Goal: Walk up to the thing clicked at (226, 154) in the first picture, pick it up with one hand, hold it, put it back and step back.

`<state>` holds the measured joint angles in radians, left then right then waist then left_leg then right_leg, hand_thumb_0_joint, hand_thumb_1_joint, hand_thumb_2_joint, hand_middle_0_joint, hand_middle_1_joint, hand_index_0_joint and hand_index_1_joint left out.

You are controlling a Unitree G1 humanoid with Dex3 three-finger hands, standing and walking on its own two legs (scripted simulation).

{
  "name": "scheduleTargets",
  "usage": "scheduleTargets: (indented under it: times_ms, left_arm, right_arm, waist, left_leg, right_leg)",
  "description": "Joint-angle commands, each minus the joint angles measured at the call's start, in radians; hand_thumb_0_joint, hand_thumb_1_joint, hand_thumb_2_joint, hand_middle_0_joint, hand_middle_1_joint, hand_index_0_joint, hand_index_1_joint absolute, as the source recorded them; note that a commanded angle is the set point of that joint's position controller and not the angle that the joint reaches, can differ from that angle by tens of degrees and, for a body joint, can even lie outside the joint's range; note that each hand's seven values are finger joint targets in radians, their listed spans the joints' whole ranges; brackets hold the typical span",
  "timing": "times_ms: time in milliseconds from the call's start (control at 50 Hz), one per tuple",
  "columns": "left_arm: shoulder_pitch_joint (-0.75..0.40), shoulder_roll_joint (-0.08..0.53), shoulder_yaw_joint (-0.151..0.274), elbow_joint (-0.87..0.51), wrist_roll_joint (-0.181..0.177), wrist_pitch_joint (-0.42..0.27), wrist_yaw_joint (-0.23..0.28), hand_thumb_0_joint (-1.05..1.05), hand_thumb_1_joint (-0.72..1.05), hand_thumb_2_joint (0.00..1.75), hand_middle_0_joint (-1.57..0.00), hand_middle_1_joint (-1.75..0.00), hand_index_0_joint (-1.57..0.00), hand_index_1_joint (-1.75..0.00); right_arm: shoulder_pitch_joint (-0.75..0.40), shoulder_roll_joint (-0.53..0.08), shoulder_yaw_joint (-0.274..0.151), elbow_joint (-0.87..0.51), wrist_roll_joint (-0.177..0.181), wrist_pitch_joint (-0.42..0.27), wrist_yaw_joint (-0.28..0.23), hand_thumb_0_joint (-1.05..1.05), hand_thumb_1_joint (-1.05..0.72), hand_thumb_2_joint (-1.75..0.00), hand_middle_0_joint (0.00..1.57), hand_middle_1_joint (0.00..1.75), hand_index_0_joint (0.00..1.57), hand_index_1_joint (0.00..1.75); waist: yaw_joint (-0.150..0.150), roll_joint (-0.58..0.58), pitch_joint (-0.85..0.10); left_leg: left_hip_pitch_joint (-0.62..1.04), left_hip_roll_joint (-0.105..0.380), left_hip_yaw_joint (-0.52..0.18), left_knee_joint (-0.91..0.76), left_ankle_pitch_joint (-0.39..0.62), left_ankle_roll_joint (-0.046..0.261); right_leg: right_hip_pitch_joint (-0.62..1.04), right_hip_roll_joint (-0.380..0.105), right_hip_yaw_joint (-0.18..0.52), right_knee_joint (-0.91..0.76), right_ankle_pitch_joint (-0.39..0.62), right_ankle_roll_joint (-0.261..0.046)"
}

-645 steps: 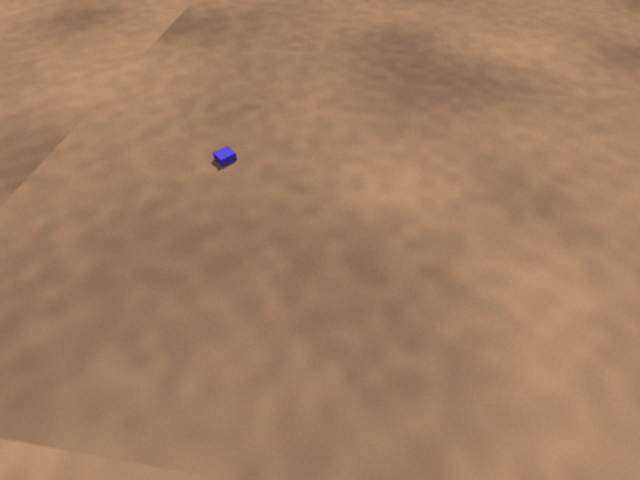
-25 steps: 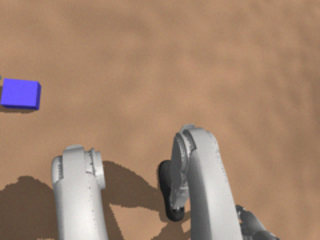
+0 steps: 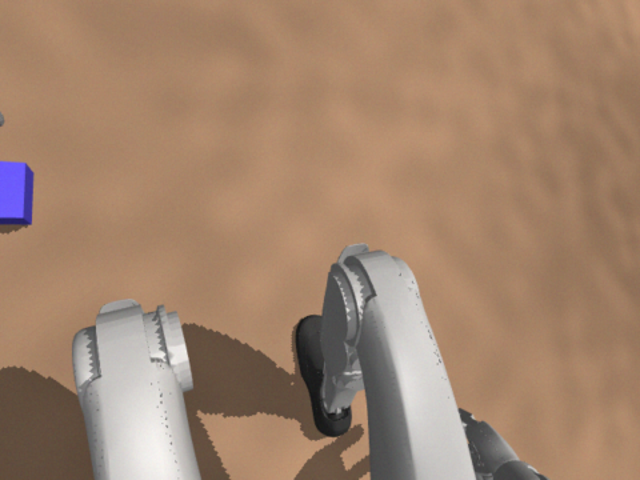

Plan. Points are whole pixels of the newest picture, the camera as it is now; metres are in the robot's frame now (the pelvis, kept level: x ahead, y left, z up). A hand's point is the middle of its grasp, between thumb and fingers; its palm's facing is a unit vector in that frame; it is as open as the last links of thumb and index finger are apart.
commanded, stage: approach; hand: left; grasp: from above
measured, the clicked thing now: out of the picture +0.49 +0.31 -0.29
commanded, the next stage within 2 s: close in in 0.94 s
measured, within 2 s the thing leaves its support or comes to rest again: neither
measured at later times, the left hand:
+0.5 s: hand out of the picture +0.44 +0.33 -0.17, palm faces -0.54 -0.07 -0.84, open 13.2 cm
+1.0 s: hand out of the picture +0.46 +0.34 -0.17, palm faces -0.53 -0.02 -0.85, open 13.2 cm
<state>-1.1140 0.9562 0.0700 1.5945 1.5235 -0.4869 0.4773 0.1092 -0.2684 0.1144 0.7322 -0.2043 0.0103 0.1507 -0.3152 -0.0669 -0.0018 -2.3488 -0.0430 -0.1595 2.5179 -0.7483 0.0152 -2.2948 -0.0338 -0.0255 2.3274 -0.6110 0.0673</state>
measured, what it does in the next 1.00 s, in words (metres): stands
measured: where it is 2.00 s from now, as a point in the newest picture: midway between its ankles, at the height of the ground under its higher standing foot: (252, 434)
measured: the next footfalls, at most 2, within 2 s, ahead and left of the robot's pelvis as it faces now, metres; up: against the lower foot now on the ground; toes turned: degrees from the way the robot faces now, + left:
none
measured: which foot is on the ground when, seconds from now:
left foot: down 0.00-1.00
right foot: down 0.00-1.00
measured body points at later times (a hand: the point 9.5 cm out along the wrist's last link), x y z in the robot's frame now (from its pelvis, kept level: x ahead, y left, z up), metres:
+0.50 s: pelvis +0.00 -0.01 +0.02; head +0.26 +0.09 +0.37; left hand +0.46 +0.33 -0.12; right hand +0.04 -0.29 -0.07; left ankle +0.06 +0.11 -0.28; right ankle +0.12 -0.15 -0.28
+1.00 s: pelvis -0.01 +0.01 +0.01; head +0.25 +0.11 +0.36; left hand +0.48 +0.34 -0.12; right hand +0.03 -0.26 -0.06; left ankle +0.06 +0.11 -0.28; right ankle +0.12 -0.15 -0.28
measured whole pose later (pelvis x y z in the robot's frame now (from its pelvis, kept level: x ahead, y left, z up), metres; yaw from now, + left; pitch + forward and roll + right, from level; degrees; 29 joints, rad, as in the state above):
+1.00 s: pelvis -0.01 +0.01 +0.01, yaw +0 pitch +33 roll -14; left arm -1.05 0.99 0.10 1.49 1.42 -0.43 0.29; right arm 0.18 -0.28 0.15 0.65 -0.17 0.05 0.15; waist -0.32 -0.03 0.04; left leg -2.35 -0.05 -0.15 2.48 -0.71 0.04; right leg -2.27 -0.04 -0.03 2.28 -0.59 0.06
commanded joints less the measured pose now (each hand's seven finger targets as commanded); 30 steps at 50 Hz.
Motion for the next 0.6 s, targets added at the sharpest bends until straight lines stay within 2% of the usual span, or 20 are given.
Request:
scheduleTargets:
  times_ms: [0, 20, 60, 100, 120, 140, 160, 180, 200, 240, 260, 300, 340, 360, 400, 460, 500, 520, 540, 580]
  left_arm:
    - [-0.365, 0.205, 0.021, -0.08, -0.017, 0.084, 0.073, 0.0, -0.4, 0.9, -0.05, -1.08, -0.13, -1.0]
    - [-0.371, 0.224, 0.036, -0.088, -0.013, 0.106, 0.075, 0.0, -0.4, 0.9, -0.05, -1.08, -0.13, -1.0]
    - [-0.325, 0.253, 0.049, -0.091, -0.023, 0.155, 0.069, 0.0, -0.39, 0.88, -0.04, -1.1, -0.13, -1.01]
    - [-0.277, 0.249, 0.061, -0.085, -0.052, 0.198, 0.05, 0.0, -0.39, 0.87, -0.04, -1.1, -0.13, -1.0]
    - [-0.24, 0.241, 0.054, -0.082, -0.06, 0.216, 0.03, 0.0, -0.39, 0.87, -0.04, -1.11, -0.14, -1.01]
    - [-0.228, 0.263, 0.074, -0.11, -0.082, 0.229, 0.012, 0.0, -0.39, 0.87, -0.04, -1.11, -0.13, -1.01]
    - [-0.184, 0.265, 0.074, -0.114, -0.097, 0.24, -0.013, 0.0, -0.39, 0.86, -0.04, -1.11, -0.14, -1.01]
    - [-0.182, 0.3, 0.094, -0.187, -0.123, 0.239, -0.037, 0.0, -0.39, 0.87, -0.04, -1.12, -0.14, -1.02]
    - [-0.103, 0.301, 0.099, -0.174, -0.14, 0.246, -0.062, 0.0, -0.39, 0.87, -0.04, -1.11, -0.14, -1.02]
    - [-0.069, 0.284, 0.099, -0.236, -0.18, 0.232, -0.116, 0.0, -0.38, 0.85, -0.04, -1.12, -0.14, -1.02]
    - [-0.097, 0.282, 0.103, -0.299, -0.2, 0.216, -0.141, 0.0, -0.38, 0.86, -0.04, -1.12, -0.14, -1.01]
    - [-0.09, 0.266, 0.094, -0.365, -0.224, 0.177, -0.187, 0.0, -0.38, 0.85, -0.05, -1.13, -0.15, -1.02]
    - [-0.143, 0.251, 0.1, -0.432, -0.251, 0.12, -0.208, 0.0, -0.37, 0.86, -0.06, -1.11, -0.16, -1.01]
    - [-0.117, 0.225, 0.097, -0.408, -0.256, 0.096, -0.215, 0.0, -0.37, 0.86, -0.06, -1.1, -0.16, -1.0]
    - [-0.188, 0.188, 0.078, -0.422, -0.261, 0.033, -0.214, 0.0, -0.37, 0.86, -0.09, -1.07, -0.17, -0.98]
    - [-0.235, 0.178, 0.05, -0.351, -0.247, -0.04, -0.179, 0.0, -0.36, 0.85, -0.1, -1.02, -0.18, -0.94]
    - [-0.263, 0.203, 0.039, -0.308, -0.2, -0.064, -0.143, 0.0, -0.36, 0.86, -0.1, -1.0, -0.17, -0.93]
    - [-0.306, 0.247, 0.048, -0.324, -0.175, -0.071, -0.124, 0.0, -0.36, 0.86, -0.1, -0.99, -0.17, -0.92]
    - [-0.305, 0.249, 0.04, -0.275, -0.147, -0.067, -0.108, 0.0, -0.35, 0.86, -0.11, -0.98, -0.18, -0.91]
    - [-0.353, 0.259, 0.034, -0.261, -0.117, -0.063, -0.075, 0.0, -0.34, 0.86, -0.13, -0.98, -0.19, -0.91]
  right_arm:
    - [0.227, -0.314, -0.075, -0.01, -0.006, -0.002, -0.018, 0.0, -0.9, -0.89, 0.2, 0.3, 0.2, 0.3]
    - [0.236, -0.316, -0.071, -0.018, -0.005, -0.004, -0.016, 0.0, -0.9, -0.89, 0.2, 0.3, 0.2, 0.3]
    - [0.225, -0.315, -0.066, -0.038, 0.005, -0.01, -0.017, 0.0, -0.89, -0.89, 0.2, 0.3, 0.2, 0.3]
    - [0.227, -0.321, -0.068, -0.059, 0.012, -0.016, -0.011, 0.0, -0.89, -0.89, 0.2, 0.3, 0.2, 0.3]
    - [0.227, -0.315, -0.065, -0.065, 0.018, -0.02, -0.008, 0.0, -0.89, -0.89, 0.2, 0.3, 0.2, 0.3]
    - [0.235, -0.323, -0.07, -0.073, 0.025, -0.02, -0.008, 0.0, -0.89, -0.89, 0.2, 0.3, 0.2, 0.3]
    - [0.233, -0.321, -0.073, -0.083, 0.039, -0.021, -0.005, 0.0, -0.89, -0.89, 0.2, 0.3, 0.2, 0.3]
    - [0.231, -0.318, -0.077, -0.091, 0.046, -0.02, -0.004, 0.0, -0.9, -0.89, 0.2, 0.3, 0.2, 0.3]
    - [0.24, -0.32, -0.075, -0.094, 0.052, -0.016, -0.004, 0.0, -0.9, -0.89, 0.2, 0.3, 0.2, 0.3]
    - [0.249, -0.315, -0.085, -0.101, 0.061, -0.005, 0.0, 0.0, -0.9, -0.89, 0.2, 0.3, 0.2, 0.3]
    - [0.255, -0.314, -0.088, -0.099, 0.06, 0.002, -0.003, 0.0, -0.9, -0.89, 0.2, 0.3, 0.2, 0.3]
    - [0.268, -0.311, -0.094, -0.094, 0.068, 0.015, -0.006, 0.0, -0.9, -0.89, 0.2, 0.3, 0.2, 0.3]
    - [0.288, -0.328, -0.104, -0.086, 0.065, 0.023, -0.012, 0.0, -0.9, -0.89, 0.2, 0.3, 0.2, 0.3]
    - [0.297, -0.326, -0.105, -0.082, 0.059, 0.023, -0.013, 0.0, -0.9, -0.89, 0.2, 0.3, 0.2, 0.3]
    - [0.301, -0.321, -0.104, -0.065, 0.049, 0.027, -0.017, 0.0, -0.9, -0.89, 0.2, 0.3, 0.2, 0.3]
    - [0.288, -0.31, -0.087, -0.041, 0.03, 0.029, -0.023, 0.0, -0.9, -0.89, 0.2, 0.3, 0.2, 0.3]
    - [0.276, -0.312, -0.077, -0.03, 0.02, 0.032, -0.024, 0.0, -0.9, -0.89, 0.2, 0.3, 0.2, 0.3]
    - [0.273, -0.308, -0.072, -0.02, 0.022, 0.036, -0.026, 0.0, -0.9, -0.89, 0.2, 0.3, 0.2, 0.3]
    - [0.265, -0.316, -0.069, -0.018, 0.017, 0.04, -0.025, 0.0, -0.9, -0.89, 0.2, 0.3, 0.2, 0.3]
    - [0.256, -0.318, -0.061, -0.017, 0.012, 0.045, -0.024, 0.0, -0.9, -0.89, 0.2, 0.3, 0.2, 0.3]
  waist:
    - [-0.064, 0.533, -0.636]
    - [-0.065, 0.531, -0.657]
    - [-0.036, 0.556, -0.669]
    - [-0.036, 0.543, -0.663]
    - [-0.03, 0.528, -0.655]
    - [-0.02, 0.508, -0.665]
    - [-0.005, 0.5, -0.656]
    - [0.019, 0.502, -0.691]
    - [0.034, 0.477, -0.687]
    - [0.027, 0.412, -0.693]
    - [0.018, 0.394, -0.718]
    - [0.014, 0.391, -0.718]
    - [-0.002, 0.384, -0.708]
    - [-0.01, 0.366, -0.672]
    - [-0.035, 0.341, -0.645]
    - [-0.041, 0.346, -0.601]
    - [-0.044, 0.359, -0.587]
    - [-0.029, 0.399, -0.634]
    - [-0.032, 0.429, -0.63]
    - [-0.039, 0.469, -0.635]
  left_leg:
    - [0.629, 0.01, 0.061, -0.342, 0.32, -0.017]
    - [0.625, 0.008, 0.063, -0.338, 0.327, -0.015]
    - [0.614, 0.005, 0.081, -0.34, 0.341, -0.012]
    - [0.607, 0.006, 0.076, -0.346, 0.362, -0.014]
    - [0.585, 0.002, 0.087, -0.338, 0.345, -0.005]
    - [0.578, 0.0, 0.084, -0.348, 0.349, -0.005]
    - [0.566, -0.002, 0.089, -0.351, 0.331, 0.0]
    - [0.544, -0.005, 0.1, -0.355, 0.32, 0.006]
    - [0.547, -0.008, 0.103, -0.359, 0.325, 0.007]
    - [0.497, -0.01, 0.112, -0.346, 0.306, 0.018]
    - [0.486, -0.013, 0.114, -0.343, 0.298, 0.02]
    - [0.494, -0.01, 0.112, -0.344, 0.292, 0.015]
    - [0.498, -0.01, 0.1, -0.336, 0.281, 0.006]
    - [0.499, -0.01, 0.093, -0.328, 0.271, 0.001]
    - [0.492, -0.007, 0.095, -0.302, 0.247, -0.001]
    - [0.501, -0.002, 0.102, -0.29, 0.212, 0.001]
    - [0.525, 0.005, 0.092, -0.297, 0.191, 0.003]
    - [0.575, 0.01, 0.087, -0.31, 0.208, 0.002]
    - [0.601, 0.013, 0.08, -0.322, 0.231, -0.004]
    - [0.618, 0.013, 0.073, -0.339, 0.25, -0.007]
  right_leg:
    - [0.219, 0.033, -0.158, -0.142, 0.206, -0.086]
    - [0.233, 0.029, -0.156, -0.139, 0.219, -0.088]
    - [0.259, 0.029, -0.143, -0.143, 0.235, -0.093]
    - [0.267, 0.021, -0.139, -0.139, 0.248, -0.091]
    - [0.287, 0.028, -0.136, -0.146, 0.243, -0.093]
    - [0.303, 0.019, -0.132, -0.155, 0.245, -0.089]
    - [0.31, 0.022, -0.125, -0.16, 0.231, -0.092]
    - [0.354, 0.022, -0.118, -0.17, 0.227, -0.091]
    - [0.376, 0.019, -0.113, -0.177, 0.227, -0.089]
    - [0.427, 0.022, -0.107, -0.196, 0.222, -0.083]
    - [0.453, 0.021, -0.108, -0.206, 0.219, -0.082]
    - [0.458, 0.021, -0.107, -0.219, 0.205, -0.085]
    - [0.429, 0.02, -0.117, -0.231, 0.186, -0.094]
    - [0.412, 0.019, -0.122, -0.236, 0.17, -0.097]
    - [0.397, 0.025, -0.125, -0.25, 0.147, -0.096]
    - [0.376, 0.03, -0.114, -0.261, 0.121, -0.091]
    - [0.352, 0.035, -0.114, -0.257, 0.106, -0.093]
    - [0.356, 0.039, -0.112, -0.248, 0.124, -0.091]
    - [0.327, 0.037, -0.117, -0.229, 0.138, -0.092]
    - [0.314, 0.04, -0.134, -0.213, 0.154, -0.094]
